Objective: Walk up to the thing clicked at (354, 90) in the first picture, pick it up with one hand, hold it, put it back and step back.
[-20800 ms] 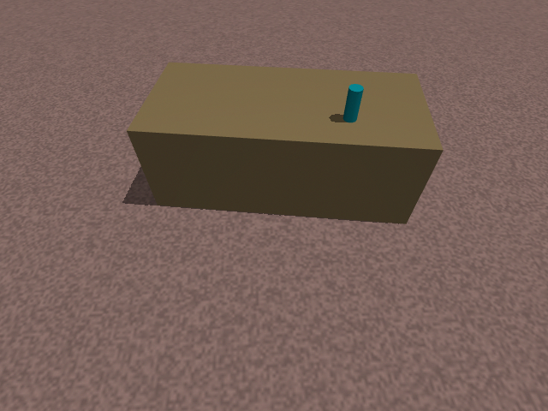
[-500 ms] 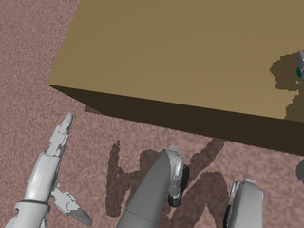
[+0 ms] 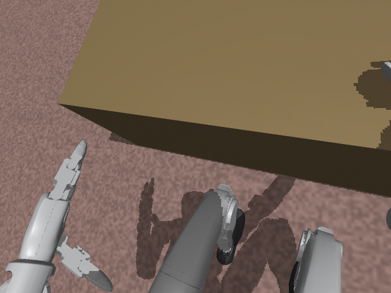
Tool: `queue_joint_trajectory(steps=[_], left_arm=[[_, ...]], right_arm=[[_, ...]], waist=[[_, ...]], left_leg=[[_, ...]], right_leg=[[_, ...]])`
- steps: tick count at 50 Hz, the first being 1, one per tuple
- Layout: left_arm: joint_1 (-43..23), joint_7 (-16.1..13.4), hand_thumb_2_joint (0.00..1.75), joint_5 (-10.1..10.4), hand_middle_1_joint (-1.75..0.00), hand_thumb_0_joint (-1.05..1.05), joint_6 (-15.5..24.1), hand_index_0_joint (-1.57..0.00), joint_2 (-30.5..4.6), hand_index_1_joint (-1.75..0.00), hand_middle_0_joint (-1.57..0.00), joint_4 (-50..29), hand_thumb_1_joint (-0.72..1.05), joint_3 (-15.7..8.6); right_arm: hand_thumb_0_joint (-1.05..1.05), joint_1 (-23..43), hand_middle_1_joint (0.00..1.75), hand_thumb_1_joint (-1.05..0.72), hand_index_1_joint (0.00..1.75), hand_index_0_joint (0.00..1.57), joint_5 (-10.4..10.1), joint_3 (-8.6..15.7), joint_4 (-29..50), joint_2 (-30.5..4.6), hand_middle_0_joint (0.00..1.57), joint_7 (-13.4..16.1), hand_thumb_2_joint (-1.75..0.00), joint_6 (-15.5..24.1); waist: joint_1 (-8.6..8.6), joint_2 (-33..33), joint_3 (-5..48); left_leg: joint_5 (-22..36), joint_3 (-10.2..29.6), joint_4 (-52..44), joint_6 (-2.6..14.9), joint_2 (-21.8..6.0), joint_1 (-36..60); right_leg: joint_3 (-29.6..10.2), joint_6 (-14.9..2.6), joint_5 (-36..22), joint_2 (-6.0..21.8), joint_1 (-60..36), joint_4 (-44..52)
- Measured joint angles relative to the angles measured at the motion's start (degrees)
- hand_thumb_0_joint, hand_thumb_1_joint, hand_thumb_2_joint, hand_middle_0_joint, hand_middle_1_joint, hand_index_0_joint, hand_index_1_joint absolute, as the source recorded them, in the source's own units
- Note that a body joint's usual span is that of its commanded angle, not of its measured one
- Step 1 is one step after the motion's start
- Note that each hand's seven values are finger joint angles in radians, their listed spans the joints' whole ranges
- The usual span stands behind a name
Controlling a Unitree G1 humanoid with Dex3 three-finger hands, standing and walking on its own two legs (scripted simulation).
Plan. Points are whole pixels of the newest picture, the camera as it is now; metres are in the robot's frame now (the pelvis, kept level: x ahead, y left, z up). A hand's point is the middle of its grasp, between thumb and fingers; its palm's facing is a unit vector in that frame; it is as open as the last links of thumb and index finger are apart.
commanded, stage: open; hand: right
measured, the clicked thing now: out of the picture +0.57 -0.19 -0.02
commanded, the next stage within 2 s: withdraw in 0.22 s
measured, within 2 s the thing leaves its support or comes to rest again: neither
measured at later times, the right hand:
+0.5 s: hand out of the picture +0.58 -0.19 -0.02, palm faces +0.17 +0.99 -0.01, open 14.3 cm
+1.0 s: hand out of the picture +0.57 -0.31 +0.13, palm faces +0.34 +0.92 -0.22, open 17.1 cm
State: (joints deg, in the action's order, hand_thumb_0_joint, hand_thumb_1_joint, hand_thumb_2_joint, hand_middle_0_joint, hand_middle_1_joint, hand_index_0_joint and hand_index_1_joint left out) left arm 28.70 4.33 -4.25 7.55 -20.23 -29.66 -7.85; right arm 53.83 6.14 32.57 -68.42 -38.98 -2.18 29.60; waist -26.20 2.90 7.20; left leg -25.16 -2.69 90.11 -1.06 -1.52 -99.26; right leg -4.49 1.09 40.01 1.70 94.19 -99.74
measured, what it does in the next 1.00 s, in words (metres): rises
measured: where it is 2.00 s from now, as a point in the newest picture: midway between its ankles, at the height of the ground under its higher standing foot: (260, 273)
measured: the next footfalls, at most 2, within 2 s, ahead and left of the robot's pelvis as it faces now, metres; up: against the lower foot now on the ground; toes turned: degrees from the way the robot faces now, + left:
none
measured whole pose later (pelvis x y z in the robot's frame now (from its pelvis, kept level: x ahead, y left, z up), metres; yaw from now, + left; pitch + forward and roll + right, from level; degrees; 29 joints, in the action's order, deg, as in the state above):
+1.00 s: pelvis +0.03 -0.01 +0.10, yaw +0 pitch +27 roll +4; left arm 27.4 2.6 -1.2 -1.9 -17.8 -15.3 -0.2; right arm 55.1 8.6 31.0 -72.9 -46.6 -0.6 7.7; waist -17.0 0.5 7.2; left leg -20.8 -2.0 67.6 -1.5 -0.3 -73.9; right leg -2.6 0.5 34.4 2.9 69.4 -76.6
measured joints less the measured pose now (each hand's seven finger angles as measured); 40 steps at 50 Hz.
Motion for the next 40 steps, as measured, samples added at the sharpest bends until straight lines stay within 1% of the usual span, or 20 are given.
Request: queue_joint_trajectory(steps=[3, 7, 10, 13, 17, 21, 25, 29, 33, 36, 39, 40], left_arm=[[0.3, 0.0, 0.03, 0.0, -0.06, -0.01, 0.0, -0.08, -0.1, -0.03, -0.06, -0.1, -0.51, -0.2], [0.6, 0.0, 0.04, 0.1, -0.06, -0.01, 0.0, -0.08, -0.3, -0.04, -0.06, -0.2, -0.52, 0.0], [0.6, 0.1, 0.05, 0.1, -0.06, -0.01, 0.3, -0.07, -0.4, -0.05, -0.07, 0.0, -0.53, 0.1], [0.5, 0.1, 0.05, 0.1, -0.06, -0.01, 0.2, -0.07, -0.4, -0.05, -0.07, 0.5, -0.54, 0.0], [0.3, 0.0, 0.06, 0.1, -0.06, -0.01, 0.2, -0.07, -0.2, -0.06, -0.07, 1.1, -0.55, -0.3], [-0.1, 0.0, 0.05, 0.0, -0.06, -0.01, -0.2, -0.07, -0.2, -0.05, -0.07, 1.2, -0.54, -0.1], [-0.3, -0.1, 0.04, 0.2, -0.05, -0.01, -0.8, -0.07, -0.2, -0.05, -0.07, 0.3, -0.53, 0.6], [0.1, -0.2, 0.03, 0.7, -0.05, -0.01, -1.3, -0.07, 0.5, -0.04, -0.06, 0.9, -0.52, 1.9], [0.8, -0.5, 0.03, 1.1, -0.05, -0.01, -2.0, -0.07, 0.8, -0.04, -0.06, 4.1, -0.51, 2.4], [0.5, -1.2, 0.03, 1.2, -0.05, -0.01, -3.0, -0.07, 1.2, -0.03, -0.06, 8.1, -0.51, 2.6], [-0.8, -2.0, 0.03, 1.2, -0.05, -0.01, -4.0, -0.07, 1.3, -0.03, -0.06, 11.4, -0.52, 3.7], [-1.5, -2.2, 0.03, 1.4, -0.05, -0.01, -4.8, -0.07, 1.5, -0.04, -0.06, 12.0, -0.52, 4.3]], right_arm=[[-0.01, -0.5, 0.82, 0.22, 0.83, 0.96, -0.2, -0.1, 0.5, 0.3, 0.94, 0.0, -0.65, -0.7], [-0.01, -1.7, 0.68, 0.32, 0.69, 0.90, -0.7, 0.2, 1.9, 1.3, 0.89, -0.3, -0.47, -1.2], [-0.01, -2.2, 0.59, 0.38, 0.60, 0.82, -1.0, -0.1, 2.3, 1.9, 0.81, -0.3, -0.37, -1.0], [-0.01, -2.6, 0.52, 0.42, 0.53, 0.73, -1.0, -0.1, 2.7, 2.3, 0.73, -0.1, -0.31, -0.8], [-0.01, -2.8, 0.45, 0.41, 0.45, 0.61, -1.0, -0.3, 2.7, 2.6, 0.61, 0.1, -0.28, -0.5], [-0.01, -2.5, 0.41, 0.39, 0.41, 0.50, -0.9, -0.2, 2.3, 2.1, 0.50, 0.2, -0.29, -0.4], [-0.01, -2.5, 0.38, 0.37, 0.38, 0.42, -0.6, 0.8, 3.8, 1.4, 0.42, -0.2, -0.30, -1.2], [-0.02, -2.5, 0.35, 0.36, 0.36, 0.37, -0.8, 1.6, 6.5, 0.4, 0.37, -1.0, -0.30, -3.1], [-0.02, -1.6, 0.32, 0.36, 0.32, 0.32, -1.5, 1.6, 6.5, -1.5, 0.32, -1.7, -0.28, -5.6], [-0.01, 0.0, 0.28, 0.37, 0.28, 0.28, -2.2, 0.5, 4.2, -3.0, 0.29, -2.7, -0.25, -7.5], [-0.01, 1.9, 0.24, 0.38, 0.25, 0.24, -2.5, -0.1, 1.3, -4.4, 0.25, -4.1, -0.22, -8.8], [-0.01, 2.6, 0.23, 0.39, 0.23, 0.23, -1.2, -0.2, 0.2, -5.1, 0.23, -4.1, -0.21, -9.7]], waist=[[0.18, 0.0, -0.1], [0.38, 0.2, 0.1], [0.54, 0.3, 0.3], [0.64, 0.3, 0.4], [0.89, 0.2, 0.6], [0.86, 0.1, 0.4], [0.75, 0.3, 0.3], [1.25, 0.5, 0.5], [2.35, -0.3, 0.8], [3.42, -1.3, 0.9], [4.50, -2.0, 0.9], [4.84, -2.0, 0.6]], left_leg=[[-0.2, 0.1, 0.1, -0.04, 0.0, 0.0], [-0.6, 0.2, 0.1, -0.05, 0.1, 0.1], [-0.8, 0.1, 0.1, 0.01, 0.1, 0.5], [-1.0, -0.1, -0.1, 0.04, 0.1, 0.9], [-1.1, -0.1, -0.3, 0.06, 0.1, 1.3], [-1.1, 0.0, -0.4, 0.06, 0.1, 1.5], [-0.9, 0.1, -0.8, 0.08, 0.3, 2.0], [-0.4, 0.1, -2.4, 0.17, 0.6, 3.9], [0.1, -0.3, -5.4, 0.21, 0.8, 7.3], [0.7, -0.6, -8.0, 0.10, 0.7, 10.1], [1.3, -0.6, -10.2, -0.10, 0.7, 12.4], [1.5, -0.4, -10.9, -0.18, 0.9, 13.3]], right_leg=[[0.1, -0.03, 0.2, 0.0, 0.0, 0.0], [0.2, -0.02, 0.5, 0.1, -0.4, 0.1], [0.1, 0.05, 0.8, 0.1, -0.8, 0.2], [0.0, 0.10, 0.9, 0.1, -1.1, 0.4], [-0.1, 0.12, 1.0, 0.2, -1.5, 0.7], [0.0, 0.12, 0.9, 0.2, -1.7, 0.8], [0.2, 0.15, 0.8, 0.3, -2.4, 1.3], [0.2, 0.27, 0.3, 0.6, -4.2, 2.9], [0.0, 0.28, -0.5, 0.8, -7.3, 5.7], [-0.2, 0.11, -1.2, 0.8, -9.6, 8.0], [0.0, -0.13, -1.8, 0.8, -11.7, 10.1], [0.2, -0.21, -2.0, 0.9, -12.6, 10.8]])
